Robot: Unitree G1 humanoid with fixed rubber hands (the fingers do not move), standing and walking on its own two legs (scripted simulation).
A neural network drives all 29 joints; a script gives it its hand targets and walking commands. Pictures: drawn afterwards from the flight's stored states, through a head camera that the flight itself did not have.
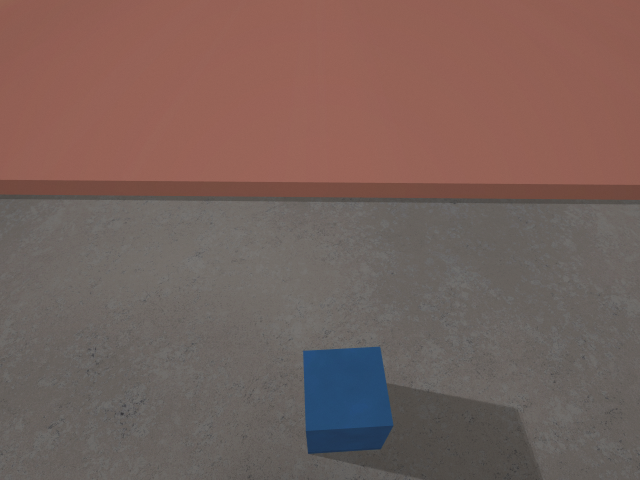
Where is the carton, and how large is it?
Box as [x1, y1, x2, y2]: [303, 347, 393, 453]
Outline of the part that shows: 379,347 303,351 305,421 308,453 375,449 381,447 393,425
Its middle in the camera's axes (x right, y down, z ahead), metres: +0.07 +0.46 +1.08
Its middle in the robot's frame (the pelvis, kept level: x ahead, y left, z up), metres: +0.40 -0.05 -0.65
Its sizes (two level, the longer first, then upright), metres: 0.210 0.200 0.250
